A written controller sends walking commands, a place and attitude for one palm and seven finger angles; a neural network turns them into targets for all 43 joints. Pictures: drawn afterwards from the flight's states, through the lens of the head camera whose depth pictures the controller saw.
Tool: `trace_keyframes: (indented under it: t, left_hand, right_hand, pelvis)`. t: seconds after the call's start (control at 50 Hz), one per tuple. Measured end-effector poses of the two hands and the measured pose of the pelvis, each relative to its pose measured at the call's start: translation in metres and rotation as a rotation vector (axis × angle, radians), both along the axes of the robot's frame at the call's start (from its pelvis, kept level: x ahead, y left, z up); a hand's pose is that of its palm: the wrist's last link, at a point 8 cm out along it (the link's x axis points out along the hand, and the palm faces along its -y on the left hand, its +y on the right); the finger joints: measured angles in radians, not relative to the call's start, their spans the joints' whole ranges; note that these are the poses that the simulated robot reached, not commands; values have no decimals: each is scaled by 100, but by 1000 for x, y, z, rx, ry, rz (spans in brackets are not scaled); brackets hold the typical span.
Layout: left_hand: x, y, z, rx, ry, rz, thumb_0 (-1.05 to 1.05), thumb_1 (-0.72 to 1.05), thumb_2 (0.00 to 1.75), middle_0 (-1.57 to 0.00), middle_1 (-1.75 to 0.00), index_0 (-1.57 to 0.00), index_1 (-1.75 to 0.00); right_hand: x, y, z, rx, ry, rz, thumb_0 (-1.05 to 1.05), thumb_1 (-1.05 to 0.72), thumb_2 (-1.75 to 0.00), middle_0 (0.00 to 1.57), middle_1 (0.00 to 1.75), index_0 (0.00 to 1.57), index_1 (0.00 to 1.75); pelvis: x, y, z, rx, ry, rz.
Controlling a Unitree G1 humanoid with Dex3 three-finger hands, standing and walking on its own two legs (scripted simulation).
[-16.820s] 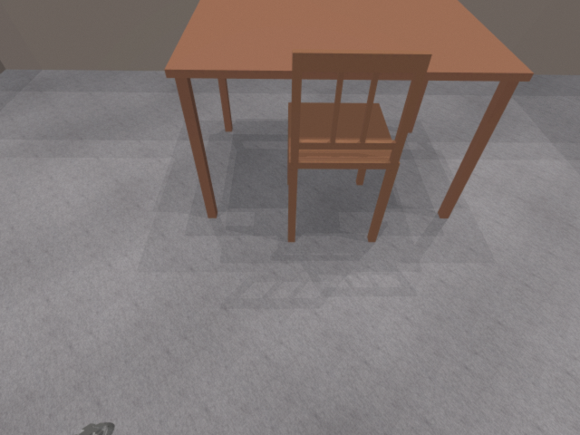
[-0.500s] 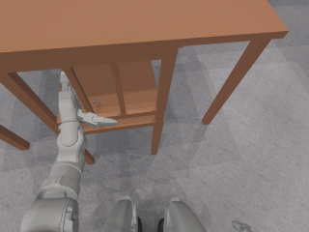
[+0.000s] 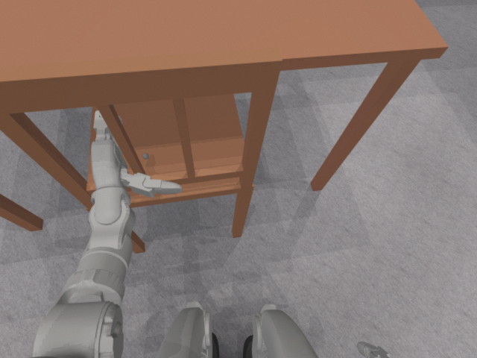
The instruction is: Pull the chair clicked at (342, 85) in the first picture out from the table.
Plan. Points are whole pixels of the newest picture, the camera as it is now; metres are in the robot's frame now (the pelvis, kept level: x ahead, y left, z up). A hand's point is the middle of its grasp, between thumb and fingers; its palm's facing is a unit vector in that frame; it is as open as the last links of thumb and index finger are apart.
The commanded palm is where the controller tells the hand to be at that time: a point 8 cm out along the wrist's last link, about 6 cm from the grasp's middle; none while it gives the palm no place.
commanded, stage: hook a spindle and tug to test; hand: left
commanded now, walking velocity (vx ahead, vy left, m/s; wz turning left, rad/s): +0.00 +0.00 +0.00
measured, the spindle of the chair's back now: (126, 148) +0.47 +0.19 +0.01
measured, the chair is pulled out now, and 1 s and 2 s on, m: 0.00 0.01 0.03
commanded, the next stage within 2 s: step backward, pulling the chair out in 1.44 s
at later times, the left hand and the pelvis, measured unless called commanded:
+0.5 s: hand (143, 154) +0.44 +0.16 +0.02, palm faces +0.19 -0.98 -0.01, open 12.0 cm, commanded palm +0.41 +0.19 +0.02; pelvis +0.00 +0.00 +0.00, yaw +0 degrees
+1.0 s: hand (145, 159) +0.43 +0.15 +0.02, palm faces +0.19 -0.98 -0.01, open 5.0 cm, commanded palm +0.39 +0.18 +0.02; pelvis +0.01 +0.00 +0.01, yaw +0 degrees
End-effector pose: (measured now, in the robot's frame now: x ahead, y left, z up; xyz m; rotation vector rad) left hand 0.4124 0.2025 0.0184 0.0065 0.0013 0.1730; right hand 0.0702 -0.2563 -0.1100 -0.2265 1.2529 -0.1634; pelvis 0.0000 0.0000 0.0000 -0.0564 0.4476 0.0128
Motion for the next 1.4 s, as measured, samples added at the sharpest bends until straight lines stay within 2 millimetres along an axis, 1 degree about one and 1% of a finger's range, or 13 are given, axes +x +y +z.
trace_keyframes:
  t: [0.06, 0.14, 0.28, 0.34, 0.42, 0.52, 0.62, 0.7, 0.82, 0.92, 1.06, 1.18, 1.4]
  left_hand:
    - [-1, -1, 1, -1, -10, 8, -1, -50, 30, -8, -13, -8, -13]
    - [-1, -2, 1, 5, -13, 11, -1, -50, 30, -11, -25, -11, -25]
    - [0, 0, 1, 9, -9, 12, -1, -50, 30, -21, -56, -21, -56]
    - [1, 1, 1, 4, -8, 16, -1, -47, 31, -26, -72, -26, -71]
    - [1, 2, 1, 0, -3, 21, -1, -36, 35, -33, -93, -31, -93]
    - [0, 3, 3, 1, 0, 22, -1, -15, 44, -40, -118, -38, -118]
    - [-1, 5, 4, -2, -3, 19, -1, 10, 55, -44, -134, -43, -134]
    - [-3, 5, 4, -2, 0, 19, 0, 32, 64, -44, -140, -44, -140]
    - [-5, 2, 5, -3, 2, 22, 0, 63, 78, -44, -144, -44, -143]
    - [-8, 0, 5, 0, 1, 19, 1, 79, 85, -44, -144, -43, -144]
    - [-13, -4, 6, 0, 5, 13, 1, 81, 83, -43, -145, -43, -145]
    - [-21, -9, 6, -2, 13, 4, 1, 81, 82, -42, -145, -42, -145]
    - [-29, -13, 6, 6, -1, -5, 1, 80, 82, -45, -145, -43, -145]
  right_hand:
    - [2, 1, -1, 4, -5, 2, 1, -91, -90, 20, 30, 20, 30]
    - [4, 2, -2, 9, -2, 6, 1, -91, -90, 20, 30, 20, 30]
    - [4, 3, -3, 9, 3, 8, 1, -91, -90, 20, 30, 21, 30]
    - [3, 2, -2, 7, 7, 7, 1, -91, -90, 20, 30, 21, 30]
    - [3, 1, -1, 8, 9, 1, 1, -91, -90, 20, 30, 20, 30]
    - [2, 0, 1, 9, 13, -3, 1, -91, -90, 20, 30, 20, 30]
    - [5, 0, 3, 8, 10, -6, 1, -91, -90, 20, 30, 20, 30]
    - [8, 1, 4, 12, 9, -5, 1, -91, -90, 20, 30, 20, 30]
    - [15, 4, 4, 21, 5, 3, 1, -91, -90, 20, 30, 20, 30]
    - [22, 7, 3, 32, -2, 12, 1, -91, -90, 20, 30, 20, 30]
    - [32, 9, 2, 43, -17, 20, 1, -91, -90, 20, 30, 20, 30]
    - [40, 10, 4, 52, -41, 23, 1, -91, -90, 20, 30, 20, 30]
    - [53, 5, 5, 39, -80, 42, 1, -91, -90, 20, 30, 20, 30]
  pelvis:
    - [0, 0, 0, -1, 1, 0]
    - [0, 0, -1, 0, 0, 1]
    - [0, -1, -1, -1, 1, 3]
    - [0, -1, -1, -1, 2, 4]
    - [2, -1, 0, -2, 1, 3]
    - [4, -1, 2, -1, -1, 1]
    - [6, 0, 3, -3, -2, 2]
    - [8, 1, 5, -5, -4, 3]
    - [11, 3, 6, -6, -3, 5]
    - [13, 3, 6, -6, -4, 8]
    - [14, 2, 7, -4, -5, 8]
    - [17, 0, 9, 1, -11, 4]
    - [17, -4, 7, 8, -16, 6]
